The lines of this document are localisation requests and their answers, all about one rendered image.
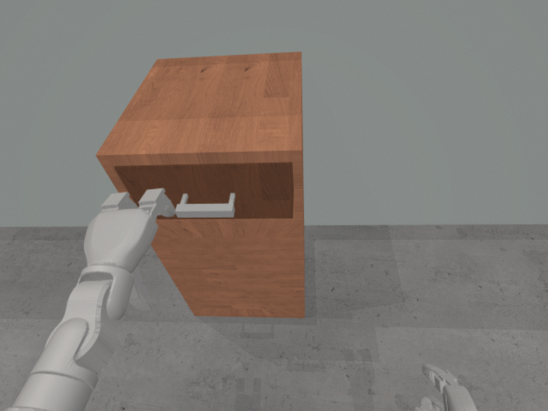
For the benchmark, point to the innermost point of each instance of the cabinet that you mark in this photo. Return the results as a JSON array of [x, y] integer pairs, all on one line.
[[222, 110]]

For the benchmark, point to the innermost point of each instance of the handle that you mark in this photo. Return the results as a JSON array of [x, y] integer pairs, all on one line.
[[205, 210]]

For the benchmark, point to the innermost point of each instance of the drawer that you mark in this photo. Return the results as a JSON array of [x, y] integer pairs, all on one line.
[[262, 190]]

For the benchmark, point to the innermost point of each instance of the right robot hand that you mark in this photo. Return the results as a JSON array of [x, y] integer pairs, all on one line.
[[456, 397]]

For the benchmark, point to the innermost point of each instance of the robot left forearm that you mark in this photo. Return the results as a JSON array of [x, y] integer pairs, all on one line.
[[81, 345]]

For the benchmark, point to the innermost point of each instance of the left robot hand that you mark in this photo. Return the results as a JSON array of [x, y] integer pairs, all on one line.
[[122, 233]]

